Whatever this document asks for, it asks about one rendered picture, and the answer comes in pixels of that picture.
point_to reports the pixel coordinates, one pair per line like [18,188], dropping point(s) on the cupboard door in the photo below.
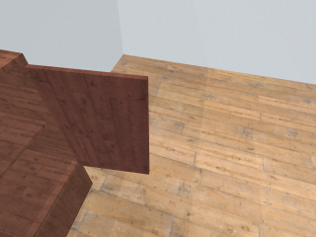
[103,116]

